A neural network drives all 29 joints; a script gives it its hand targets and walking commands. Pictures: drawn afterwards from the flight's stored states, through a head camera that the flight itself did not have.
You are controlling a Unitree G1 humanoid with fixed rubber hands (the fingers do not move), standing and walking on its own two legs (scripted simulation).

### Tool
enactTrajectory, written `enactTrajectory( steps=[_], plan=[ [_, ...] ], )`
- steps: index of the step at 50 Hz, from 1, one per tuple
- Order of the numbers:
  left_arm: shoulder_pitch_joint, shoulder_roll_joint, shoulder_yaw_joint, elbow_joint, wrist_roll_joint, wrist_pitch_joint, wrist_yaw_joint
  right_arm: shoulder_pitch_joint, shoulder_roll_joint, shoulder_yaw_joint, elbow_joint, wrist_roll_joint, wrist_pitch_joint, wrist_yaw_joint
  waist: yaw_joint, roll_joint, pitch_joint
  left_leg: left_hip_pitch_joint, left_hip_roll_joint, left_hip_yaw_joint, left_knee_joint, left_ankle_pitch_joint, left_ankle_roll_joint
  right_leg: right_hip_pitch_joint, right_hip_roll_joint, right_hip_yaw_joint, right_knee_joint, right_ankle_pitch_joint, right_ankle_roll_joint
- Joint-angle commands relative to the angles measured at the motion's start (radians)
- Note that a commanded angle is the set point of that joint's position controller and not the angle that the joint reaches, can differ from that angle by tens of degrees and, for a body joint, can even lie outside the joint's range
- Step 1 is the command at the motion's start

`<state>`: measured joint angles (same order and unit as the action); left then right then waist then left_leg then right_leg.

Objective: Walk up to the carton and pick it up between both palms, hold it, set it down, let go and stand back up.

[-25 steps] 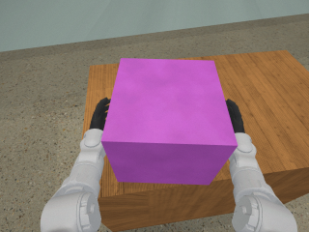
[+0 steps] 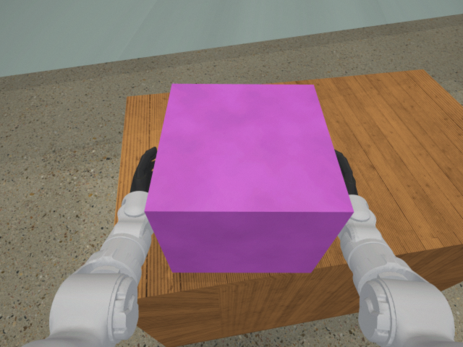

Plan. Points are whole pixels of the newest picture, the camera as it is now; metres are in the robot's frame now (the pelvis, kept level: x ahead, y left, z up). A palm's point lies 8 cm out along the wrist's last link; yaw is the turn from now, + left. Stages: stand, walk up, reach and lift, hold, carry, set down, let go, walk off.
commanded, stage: set down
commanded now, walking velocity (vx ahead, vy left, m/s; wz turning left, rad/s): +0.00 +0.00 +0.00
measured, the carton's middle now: (242, 179) +0.44 -0.03 +0.03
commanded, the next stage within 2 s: none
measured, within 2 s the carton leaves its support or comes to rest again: neither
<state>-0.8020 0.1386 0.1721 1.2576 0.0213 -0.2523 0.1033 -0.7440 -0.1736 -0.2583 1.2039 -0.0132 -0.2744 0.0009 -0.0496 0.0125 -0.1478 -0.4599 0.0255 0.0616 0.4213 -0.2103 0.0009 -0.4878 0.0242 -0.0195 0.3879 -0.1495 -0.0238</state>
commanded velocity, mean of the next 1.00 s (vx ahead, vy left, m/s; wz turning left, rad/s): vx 0.00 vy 0.00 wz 0.00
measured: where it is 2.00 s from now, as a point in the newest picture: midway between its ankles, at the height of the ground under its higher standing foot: outside the picture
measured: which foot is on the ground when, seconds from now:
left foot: down 0.00-1.00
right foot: down 0.00-1.00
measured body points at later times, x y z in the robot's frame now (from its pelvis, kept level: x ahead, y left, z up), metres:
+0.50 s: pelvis -0.04 -0.01 -0.04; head +0.05 -0.02 +0.40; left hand +0.43 +0.20 +0.03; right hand +0.41 -0.29 +0.04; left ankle -0.02 +0.12 -0.74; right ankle +0.01 -0.10 -0.74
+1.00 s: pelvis -0.03 -0.01 -0.01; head +0.01 +0.00 +0.44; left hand +0.44 +0.19 +0.14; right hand +0.42 -0.28 +0.15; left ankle -0.02 +0.12 -0.74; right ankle +0.01 -0.10 -0.74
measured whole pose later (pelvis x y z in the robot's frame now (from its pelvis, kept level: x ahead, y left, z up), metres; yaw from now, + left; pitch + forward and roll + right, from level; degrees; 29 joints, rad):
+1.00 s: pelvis -0.03 -0.01 -0.01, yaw +1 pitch +15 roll +0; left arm -1.01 0.38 -0.13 1.11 -0.35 0.10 0.04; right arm -0.97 -0.51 0.12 1.17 0.51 0.04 0.05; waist -0.03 -0.01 -0.20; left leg -0.54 0.03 0.00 0.48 -0.20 -0.02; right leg -0.56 0.04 -0.03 0.43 -0.13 -0.04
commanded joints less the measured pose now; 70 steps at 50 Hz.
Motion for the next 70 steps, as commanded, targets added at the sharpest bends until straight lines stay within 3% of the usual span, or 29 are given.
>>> enactTrajectory(
  steps=[1,4,7,12,19,25,31,37,45,50,58,64,70],
  plan=[
    [-0.517,0.102,-0.148,-0.035,-0.168,-0.12,0.028,-0.478,-0.149,0.195,-0.088,0.184,-0.044,-0.031,0.003,0.02,-0.609,0.152,0.008,-0.026,0.12,0.27,-0.068,0.153,-0.001,-0.018,0.103,0.353,0.023],
    [-0.546,0.164,-0.163,0.033,-0.208,-0.165,0.008,-0.523,-0.243,0.273,-0.022,0.299,-0.095,-0.048,0.0,0.016,-0.731,0.148,-0.006,-0.039,0.219,0.44,-0.091,0.134,0.012,-0.024,0.171,0.512,0.044],
    [-0.549,0.205,-0.168,0.08,-0.224,-0.18,-0.011,-0.543,-0.313,0.336,0.06,0.392,-0.137,-0.044,-0.003,0.002,-0.751,0.099,-0.017,-0.039,0.252,0.474,-0.095,0.124,0.02,-0.021,0.211,0.569,0.06],
    [-0.588,0.249,-0.23,0.091,-0.302,-0.174,-0.038,-0.574,-0.391,0.422,0.109,0.509,-0.131,-0.003,0.0,-0.012,-0.73,0.05,-0.025,-0.037,0.259,0.381,-0.085,0.033,0.031,-0.026,0.221,0.445,0.071],
    [-0.681,0.313,-0.355,0.023,-0.438,-0.134,-0.068,-0.614,-0.436,0.466,0.03,0.578,-0.056,0.058,0.01,-0.023,-0.758,-0.063,-0.033,-0.035,0.274,0.202,-0.047,-0.06,0.013,-0.017,0.239,0.25,0.083],
    [-0.724,0.354,-0.382,-0.135,-0.491,-0.048,-0.078,-0.651,-0.475,0.424,-0.142,0.577,0.024,0.068,0.024,-0.044,-0.869,-0.122,-0.043,-0.032,0.267,0.148,-0.025,0.023,0.008,0.004,0.246,0.24,0.096],
    [-0.715,0.407,-0.308,-0.229,-0.445,0.08,-0.073,-0.667,-0.522,0.347,-0.231,0.53,0.118,0.038,0.017,-0.093,-0.843,-0.135,-0.049,-0.046,0.186,0.094,-0.002,0.174,0.003,0.036,0.204,0.259,0.103],
    [-0.709,0.399,-0.273,-0.225,-0.394,0.168,-0.063,-0.662,-0.515,0.319,-0.208,0.495,0.184,0.02,0.011,-0.076,-0.72,-0.031,-0.04,-0.057,0.102,0.094,-0.001,0.204,0.006,0.018,0.138,0.247,0.084],
    [-0.715,0.377,-0.276,-0.264,-0.372,0.259,-0.063,-0.659,-0.527,0.34,-0.161,0.517,0.244,0.04,0.005,-0.016,-0.588,0.142,-0.024,-0.066,0.053,0.165,-0.017,0.173,0.015,-0.009,0.057,0.258,0.056],
    [-0.712,0.389,-0.265,-0.381,-0.373,0.342,-0.06,-0.66,-0.555,0.332,-0.22,0.531,0.29,0.054,0.004,-0.003,-0.579,0.222,-0.022,-0.068,0.037,0.225,-0.021,0.197,0.021,-0.014,0.024,0.298,0.051],
    [-0.681,0.448,-0.179,-0.651,-0.359,0.542,-0.048,-0.658,-0.603,0.258,-0.416,0.517,0.417,0.048,0.001,-0.02,-0.61,0.29,-0.028,-0.071,0.004,0.29,-0.009,0.302,0.024,0.0,-0.006,0.391,0.052],
    [-0.552,0.468,-0.095,-0.774,-0.316,0.681,-0.062,-0.572,-0.596,0.238,-0.5,0.516,0.515,0.039,0.002,-0.043,-0.542,0.29,-0.036,-0.067,-0.037,0.304,0.006,0.428,0.017,0.025,-0.02,0.445,0.061],
    [-0.308,0.415,-0.044,-0.839,-0.254,0.698,-0.094,-0.351,-0.534,0.229,-0.574,0.502,0.526,0.031,-0.007,-0.047,-0.383,0.289,-0.044,-0.062,-0.089,0.254,0.01,0.521,0.012,0.043,-0.043,0.405,0.062]
  ],
)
